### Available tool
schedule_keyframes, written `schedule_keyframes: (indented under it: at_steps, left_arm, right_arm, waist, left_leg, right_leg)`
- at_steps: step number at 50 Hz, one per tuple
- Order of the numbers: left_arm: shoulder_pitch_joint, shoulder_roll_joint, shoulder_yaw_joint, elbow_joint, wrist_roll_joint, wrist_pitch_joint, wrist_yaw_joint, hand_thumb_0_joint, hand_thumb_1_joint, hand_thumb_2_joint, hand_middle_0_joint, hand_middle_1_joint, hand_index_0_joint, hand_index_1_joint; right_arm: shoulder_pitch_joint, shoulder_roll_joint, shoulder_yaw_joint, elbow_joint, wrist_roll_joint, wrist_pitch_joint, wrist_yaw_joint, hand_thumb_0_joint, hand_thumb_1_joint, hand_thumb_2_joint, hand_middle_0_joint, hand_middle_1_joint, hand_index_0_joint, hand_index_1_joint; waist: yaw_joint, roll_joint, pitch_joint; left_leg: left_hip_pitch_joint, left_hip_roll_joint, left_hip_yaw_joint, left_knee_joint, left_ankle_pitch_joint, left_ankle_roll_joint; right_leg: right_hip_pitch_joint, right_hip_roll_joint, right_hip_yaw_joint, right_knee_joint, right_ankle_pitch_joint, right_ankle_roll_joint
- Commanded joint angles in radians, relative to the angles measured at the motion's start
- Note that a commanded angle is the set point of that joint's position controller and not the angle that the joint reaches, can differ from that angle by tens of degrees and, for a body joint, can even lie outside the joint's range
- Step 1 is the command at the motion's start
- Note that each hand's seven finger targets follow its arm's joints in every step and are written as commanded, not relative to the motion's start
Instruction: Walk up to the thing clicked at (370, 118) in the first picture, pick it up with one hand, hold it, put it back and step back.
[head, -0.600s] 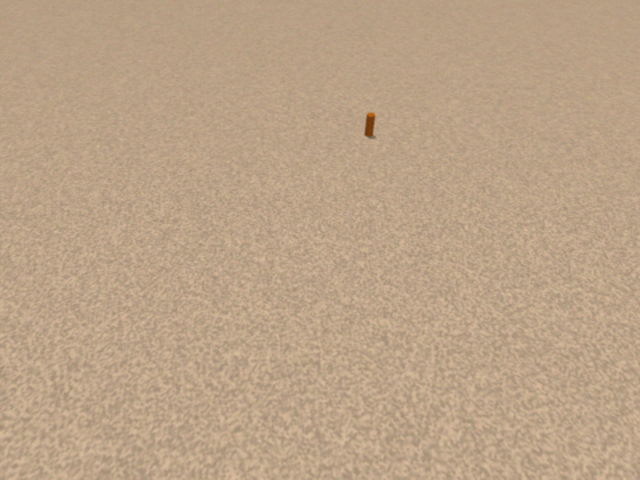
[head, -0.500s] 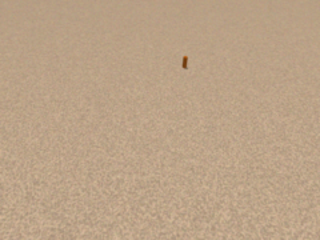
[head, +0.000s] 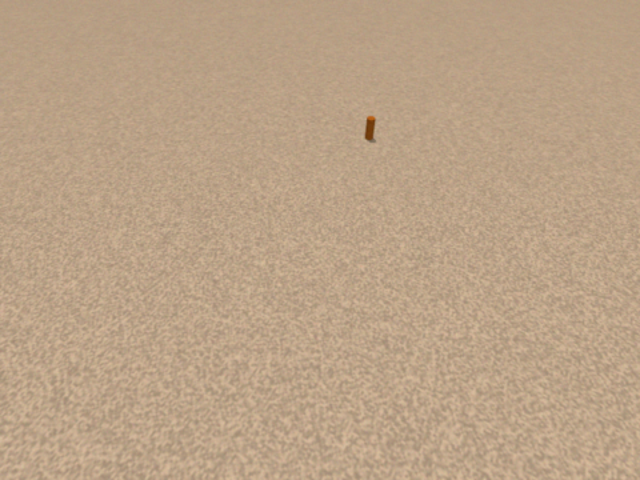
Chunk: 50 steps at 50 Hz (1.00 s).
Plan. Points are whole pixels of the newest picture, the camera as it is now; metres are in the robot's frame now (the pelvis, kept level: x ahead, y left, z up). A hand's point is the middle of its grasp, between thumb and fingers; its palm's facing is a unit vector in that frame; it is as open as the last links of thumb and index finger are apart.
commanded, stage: stand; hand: left
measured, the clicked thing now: (370, 128) +2.16 -0.23 -0.72
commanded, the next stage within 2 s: walk up in 0.52 s
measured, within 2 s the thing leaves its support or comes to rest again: neither
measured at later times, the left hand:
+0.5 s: hand out of the picture +0.08 +0.25 -0.16, palm faces -0.02 -0.94 -0.35, open 7.4 cm
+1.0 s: hand (174, 411) +0.27 +0.23 -0.12, palm faces -0.28 -0.79 -0.55, open 7.4 cm
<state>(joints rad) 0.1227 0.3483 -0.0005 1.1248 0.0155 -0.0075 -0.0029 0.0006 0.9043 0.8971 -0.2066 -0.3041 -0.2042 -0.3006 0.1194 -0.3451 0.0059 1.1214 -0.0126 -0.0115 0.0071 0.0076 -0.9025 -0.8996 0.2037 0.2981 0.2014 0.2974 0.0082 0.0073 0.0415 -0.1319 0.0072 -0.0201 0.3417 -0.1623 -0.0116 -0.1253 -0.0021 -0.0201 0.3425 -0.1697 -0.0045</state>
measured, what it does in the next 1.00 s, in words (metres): walks ahead, turning right: right foot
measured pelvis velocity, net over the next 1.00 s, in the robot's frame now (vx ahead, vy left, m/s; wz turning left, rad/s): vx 0.14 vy -0.06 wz -0.40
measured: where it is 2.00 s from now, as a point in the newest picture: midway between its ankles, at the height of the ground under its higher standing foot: (381, 335)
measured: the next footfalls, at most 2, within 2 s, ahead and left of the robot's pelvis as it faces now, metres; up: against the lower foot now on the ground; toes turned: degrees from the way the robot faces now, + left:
right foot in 0.86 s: +0.11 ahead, -0.20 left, +0.00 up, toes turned -30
left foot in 1.28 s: +0.58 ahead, -0.03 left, +0.00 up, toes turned -32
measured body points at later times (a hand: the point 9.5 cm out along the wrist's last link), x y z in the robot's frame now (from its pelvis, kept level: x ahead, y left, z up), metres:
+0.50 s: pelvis +0.01 +0.00 +0.00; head +0.01 +0.00 +0.45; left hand +0.08 +0.30 -0.13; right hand +0.08 -0.30 -0.13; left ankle +0.02 +0.13 -0.75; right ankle +0.01 -0.12 -0.75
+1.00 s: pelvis +0.14 -0.06 -0.03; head +0.11 -0.11 +0.42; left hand +0.28 +0.27 -0.09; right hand +0.17 -0.43 -0.14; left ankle +0.18 +0.05 -0.70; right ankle +0.07 -0.18 -0.75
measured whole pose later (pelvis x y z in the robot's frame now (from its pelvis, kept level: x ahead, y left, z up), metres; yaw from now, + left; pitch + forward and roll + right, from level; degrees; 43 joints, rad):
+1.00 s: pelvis +0.14 -0.06 -0.03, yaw -23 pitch -1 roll -3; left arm 0.36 0.43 0.06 0.98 0.00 -0.08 -0.01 0.00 0.90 0.90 -0.21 -0.30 -0.20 -0.30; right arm 0.07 -0.52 -0.08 0.91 -0.05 0.00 0.15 0.02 -0.91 -0.90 0.20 0.30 0.20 0.30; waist 0.04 0.19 -0.02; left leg -0.49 0.07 -0.01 1.10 -0.43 -0.02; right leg -0.25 -0.04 -0.12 0.63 -0.36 0.00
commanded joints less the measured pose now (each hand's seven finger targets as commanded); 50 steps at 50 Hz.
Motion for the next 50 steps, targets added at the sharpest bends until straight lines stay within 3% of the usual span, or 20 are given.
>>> schedule_keyframes:
  at_steps: [1,14,25,26,27,28,29,30,31,33,35,39,40,41,42,43,44,45,47,50]
  left_arm:
    - [-0.041,0.212,0.039,-0.061,-0.005,-0.021,0.008,0.000,0.900,0.900,-0.200,-0.300,-0.200,-0.300]
    - [-0.038,0.213,0.039,-0.063,-0.006,-0.025,0.008,0.000,0.900,0.900,-0.200,-0.300,-0.200,-0.300]
    - [-0.028,0.211,0.037,-0.064,-0.007,-0.025,0.010,0.000,0.900,0.900,-0.200,-0.300,-0.200,-0.300]
    - [0.088,0.381,0.107,-0.136,-0.001,-0.025,-0.033,0.000,0.900,0.900,-0.200,-0.300,-0.200,-0.300]
    - [0.018,0.367,0.100,-0.156,-0.002,-0.029,-0.047,0.000,0.900,0.900,-0.200,-0.300,-0.200,-0.300]
    - [-0.121,0.331,0.107,-0.203,-0.002,-0.035,-0.053,0.000,0.900,0.900,-0.200,-0.300,-0.200,-0.300]
    - [-0.229,0.285,0.101,-0.246,-0.002,-0.039,-0.055,0.000,0.900,0.900,-0.200,-0.300,-0.200,-0.300]
    - [-0.258,0.234,0.094,-0.264,-0.003,-0.044,-0.052,0.000,0.900,0.900,-0.200,-0.300,-0.200,-0.300]
    - [-0.181,0.282,0.099,-0.268,0.003,-0.046,-0.048,0.000,0.900,0.900,-0.200,-0.300,-0.200,-0.300]
    - [-0.067,0.300,0.097,-0.219,-0.001,-0.040,-0.067,0.000,0.900,0.900,-0.200,-0.300,-0.200,-0.300]
    - [0.042,0.330,0.115,-0.187,-0.019,-0.027,-0.096,0.000,0.900,0.900,-0.200,-0.300,-0.200,-0.300]
    - [0.123,0.317,0.119,-0.160,-0.022,-0.036,-0.094,0.000,0.900,0.900,-0.200,-0.300,-0.200,-0.300]
    - [0.161,0.309,0.117,-0.145,-0.021,-0.041,-0.088,0.000,0.900,0.900,-0.200,-0.300,-0.200,-0.300]
    - [0.257,0.322,0.125,-0.111,-0.018,-0.047,-0.076,0.000,0.900,0.900,-0.200,-0.300,-0.200,-0.300]
    - [0.414,0.368,0.144,-0.061,-0.012,-0.059,-0.053,0.000,0.900,0.900,-0.200,-0.300,-0.200,-0.300]
    - [0.513,0.442,0.168,-0.079,0.000,-0.065,-0.025,0.000,0.900,0.900,-0.200,-0.300,-0.200,-0.300]
    - [0.444,0.471,0.160,-0.119,-0.007,-0.069,-0.010,0.000,0.900,0.900,-0.200,-0.300,-0.200,-0.300]
    - [0.327,0.508,0.153,-0.170,-0.013,-0.079,0.007,0.000,0.900,0.900,-0.200,-0.300,-0.200,-0.300]
    - [0.209,0.476,0.146,-0.219,-0.020,-0.093,0.027,0.000,0.900,0.900,-0.200,-0.300,-0.200,-0.300]
    - [0.155,0.431,0.126,-0.245,-0.024,-0.118,0.032,0.000,0.900,0.900,-0.200,-0.300,-0.200,-0.300]
  right_arm:
    - [-0.033,-0.212,-0.037,-0.055,0.003,-0.020,-0.015,0.000,-0.900,-0.900,0.200,0.300,0.200,0.300]
    - [-0.032,-0.213,-0.037,-0.054,0.004,-0.019,-0.013,0.000,-0.900,-0.900,0.200,0.300,0.200,0.300]
    - [-0.037,-0.222,-0.036,-0.055,0.003,-0.021,-0.017,0.000,-0.900,-0.900,0.200,0.300,0.200,0.300]
    - [-0.087,-0.390,-0.145,-0.209,-0.032,-0.046,0.039,0.000,-0.900,-0.900,0.200,0.300,0.200,0.300]
    - [-0.080,-0.374,-0.144,-0.199,-0.039,-0.042,0.056,0.000,-0.900,-0.900,0.200,0.300,0.200,0.300]
    - [0.002,-0.337,-0.144,-0.205,-0.034,-0.040,0.067,0.000,-0.900,-0.900,0.200,0.300,0.200,0.300]
    - [0.104,-0.341,-0.156,-0.185,-0.031,-0.038,0.071,0.000,-0.900,-0.900,0.200,0.300,0.200,0.300]
    - [0.124,-0.381,-0.181,-0.175,-0.029,-0.041,0.063,0.000,-0.900,-0.900,0.200,0.300,0.200,0.300]
    - [0.000,-0.393,-0.187,-0.240,-0.023,-0.049,0.064,0.000,-0.900,-0.900,0.200,0.300,0.200,0.300]
    - [-0.085,-0.348,-0.165,-0.280,-0.026,-0.059,0.067,0.000,-0.900,-0.900,0.200,0.300,0.200,0.300]
    - [-0.205,-0.390,-0.176,-0.304,-0.017,-0.070,0.081,0.000,-0.900,-0.900,0.200,0.300,0.200,0.300]
    - [-0.216,-0.380,-0.168,-0.320,-0.046,-0.057,0.109,0.000,-0.900,-0.900,0.200,0.300,0.200,0.300]
    - [-0.209,-0.371,-0.165,-0.321,-0.047,-0.049,0.112,0.000,-0.900,-0.900,0.200,0.300,0.200,0.300]
    - [-0.235,-0.354,-0.159,-0.331,-0.051,-0.040,0.114,0.000,-0.900,-0.900,0.200,0.300,0.200,0.300]
    - [-0.233,-0.297,-0.137,-0.345,-0.053,-0.036,0.120,0.000,-0.900,-0.900,0.200,0.300,0.200,0.300]
    - [-0.260,-0.239,-0.103,-0.394,-0.043,-0.039,0.130,0.000,-0.900,-0.900,0.200,0.300,0.200,0.300]
    - [-0.337,-0.268,-0.105,-0.453,-0.021,-0.049,0.142,0.000,-0.900,-0.900,0.200,0.300,0.200,0.300]
    - [-0.366,-0.309,-0.107,-0.457,-0.023,-0.059,0.141,0.000,-0.900,-0.900,0.200,0.300,0.200,0.300]
    - [-0.311,-0.354,-0.116,-0.419,-0.012,-0.056,0.141,0.000,-0.900,-0.900,0.200,0.300,0.200,0.300]
    - [-0.191,-0.364,-0.127,-0.389,-0.026,-0.027,0.160,0.000,-0.900,-0.900,0.200,0.300,0.200,0.300]
  waist:
    - [-0.005,-0.006,-0.031]
    - [-0.007,-0.008,-0.040]
    - [0.000,0.005,-0.074]
    - [-0.009,0.058,-0.114]
    - [-0.055,0.017,-0.035]
    - [-0.131,0.001,-0.003]
    - [-0.201,0.037,-0.004]
    - [-0.211,0.284,-0.034]
    - [-0.127,0.221,-0.068]
    - [-0.047,0.080,-0.109]
    - [0.035,0.185,-0.090]
    - [0.047,0.097,-0.046]
    - [0.062,0.031,-0.038]
    - [0.111,-0.076,-0.024]
    - [0.175,-0.272,-0.044]
    - [0.224,-0.390,0.024]
    - [0.182,-0.310,0.019]
    - [0.131,-0.186,0.057]
    - [0.050,-0.093,0.046]
    - [-0.012,-0.112,0.041]
  left_leg:
    - [-0.017,0.108,-0.099,-0.078,0.010,0.032]
    - [0.000,0.105,-0.093,-0.063,0.036,0.033]
    - [0.026,0.115,-0.089,-0.053,0.123,0.032]
    - [0.123,0.095,-0.009,0.147,-0.494,0.082]
    - [0.124,0.077,-0.039,0.171,-0.601,0.105]
    - [0.177,0.105,-0.082,0.111,-0.583,0.125]
    - [0.382,0.190,-0.143,-0.048,-0.592,0.167]
    - [0.409,0.408,-0.350,-0.199,-0.555,0.218]
    - [0.310,0.506,-0.369,-0.226,-0.472,0.252]
    - [0.160,0.422,-0.202,-0.243,-0.501,0.207]
    - [0.017,0.363,-0.048,-0.229,-0.536,0.164]
    - [-0.093,0.272,0.143,-0.068,-0.544,0.144]
    - [-0.137,0.246,0.182,0.020,-0.569,0.137]
    - [-0.257,0.193,0.240,0.193,-0.580,0.117]
    - [-0.421,0.093,0.285,0.557,-0.500,0.077]
    - [-0.749,0.017,0.203,0.847,-0.528,0.025]
    - [-0.859,0.004,-0.031,0.880,-0.466,-0.002]
    - [-0.900,0.090,-0.104,0.895,-0.405,-0.012]
    - [-0.823,0.153,-0.136,0.803,-0.266,-0.017]
    - [-0.585,0.141,-0.094,0.676,-0.127,-0.008]
  right_leg:
    - [-0.012,-0.120,0.104,-0.070,-0.013,-0.024]
    - [-0.011,-0.125,0.111,-0.082,-0.004,-0.024]
    - [0.028,-0.127,0.102,-0.062,0.101,-0.021]
    - [-0.248,-0.148,0.314,-0.066,-0.452,-0.080]
    - [-0.440,-0.159,0.369,-0.104,-0.588,-0.070]
    - [-0.564,-0.137,0.314,-0.042,-0.509,-0.043]
    - [-0.772,-0.048,0.137,0.070,-0.372,0.026]
    - [-0.850,0.006,-0.011,0.446,-0.288,-0.008]
    - [-0.760,-0.113,0.023,0.564,-0.305,-0.014]
    - [-0.584,-0.161,0.037,0.608,-0.240,-0.011]
    - [-0.390,-0.200,0.002,0.565,-0.211,-0.003]
    - [-0.206,-0.146,-0.172,0.410,-0.146,-0.001]
    - [-0.133,-0.123,-0.204,0.349,-0.124,-0.007]
    - [-0.002,-0.100,-0.217,0.280,-0.128,-0.020]
    - [0.165,-0.076,-0.105,0.198,-0.275,-0.072]
    - [0.227,-0.247,0.295,0.052,-0.609,-0.156]
    - [0.220,-0.427,0.831,-0.261,-0.816,-0.259]
    - [0.198,-0.503,0.913,-0.327,-0.861,-0.309]
    - [0.170,-0.428,0.649,-0.224,-0.614,-0.249]
    - [-0.047,-0.318,0.378,-0.192,-0.450,-0.159]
